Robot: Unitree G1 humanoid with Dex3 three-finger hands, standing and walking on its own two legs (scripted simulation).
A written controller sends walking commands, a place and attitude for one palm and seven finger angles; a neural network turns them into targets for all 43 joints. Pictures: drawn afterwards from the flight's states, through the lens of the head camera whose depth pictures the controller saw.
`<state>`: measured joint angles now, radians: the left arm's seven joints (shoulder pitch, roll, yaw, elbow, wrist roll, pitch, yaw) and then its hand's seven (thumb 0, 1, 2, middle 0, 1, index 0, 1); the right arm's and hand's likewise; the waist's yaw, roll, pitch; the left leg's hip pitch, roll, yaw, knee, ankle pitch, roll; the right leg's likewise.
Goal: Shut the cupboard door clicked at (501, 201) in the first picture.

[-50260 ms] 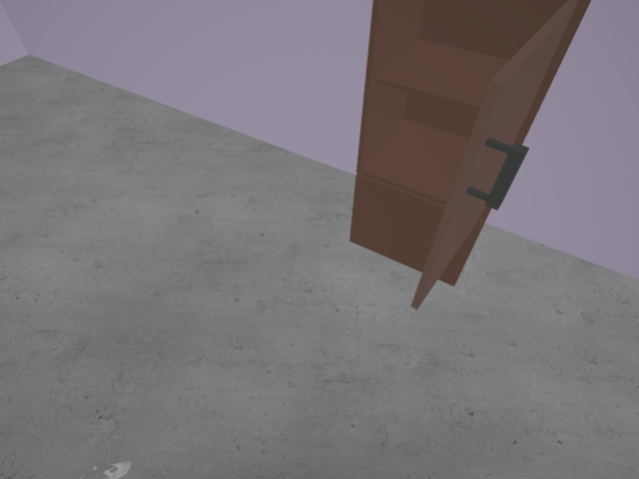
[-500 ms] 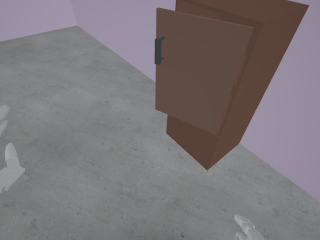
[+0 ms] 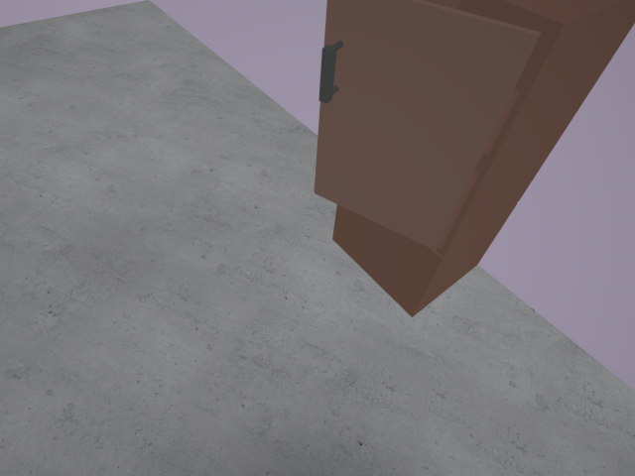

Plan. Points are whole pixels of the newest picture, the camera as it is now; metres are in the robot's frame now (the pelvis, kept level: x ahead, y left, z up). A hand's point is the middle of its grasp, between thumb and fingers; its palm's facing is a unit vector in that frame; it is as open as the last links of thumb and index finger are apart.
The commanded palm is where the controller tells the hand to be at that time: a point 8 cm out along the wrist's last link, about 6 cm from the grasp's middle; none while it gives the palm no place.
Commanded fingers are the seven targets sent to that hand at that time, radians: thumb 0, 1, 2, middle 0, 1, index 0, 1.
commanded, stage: let the arm hang, fingers relaxed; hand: left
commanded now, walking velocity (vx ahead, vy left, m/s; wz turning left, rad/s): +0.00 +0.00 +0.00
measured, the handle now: (332, 71) +0.91 +0.03 +0.05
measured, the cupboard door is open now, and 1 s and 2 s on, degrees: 20 20 20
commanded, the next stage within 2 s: look to check the result in 0.58 s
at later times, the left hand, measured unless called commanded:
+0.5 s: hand out of the picture +0.04 +0.19 -0.17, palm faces -0.03 -0.97 -0.22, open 7.4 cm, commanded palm none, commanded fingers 0.00 0.90 0.90 -0.20 -0.30 -0.20 -0.30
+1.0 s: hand out of the picture +0.06 +0.21 -0.16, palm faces -0.05 -0.96 -0.29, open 7.4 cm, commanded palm none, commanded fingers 0.00 0.90 0.90 -0.20 -0.30 -0.20 -0.30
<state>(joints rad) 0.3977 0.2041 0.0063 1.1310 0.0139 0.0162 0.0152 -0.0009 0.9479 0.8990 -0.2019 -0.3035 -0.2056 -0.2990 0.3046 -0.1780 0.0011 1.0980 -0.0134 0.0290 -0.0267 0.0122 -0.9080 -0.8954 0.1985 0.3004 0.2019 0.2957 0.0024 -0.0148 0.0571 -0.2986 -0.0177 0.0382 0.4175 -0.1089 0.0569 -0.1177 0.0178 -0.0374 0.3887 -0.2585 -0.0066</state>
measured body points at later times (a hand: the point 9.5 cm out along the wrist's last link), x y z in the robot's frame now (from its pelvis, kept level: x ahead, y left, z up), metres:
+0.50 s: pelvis +0.01 +0.00 +0.00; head +0.01 +0.00 +0.45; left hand +0.04 +0.24 -0.15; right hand +0.03 -0.25 -0.15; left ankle +0.07 +0.08 -0.74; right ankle -0.03 -0.12 -0.74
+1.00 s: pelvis +0.04 -0.01 +0.01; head +0.05 -0.02 +0.45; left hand +0.07 +0.26 -0.14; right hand +0.07 -0.28 -0.15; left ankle +0.07 +0.08 -0.74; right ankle -0.03 -0.12 -0.74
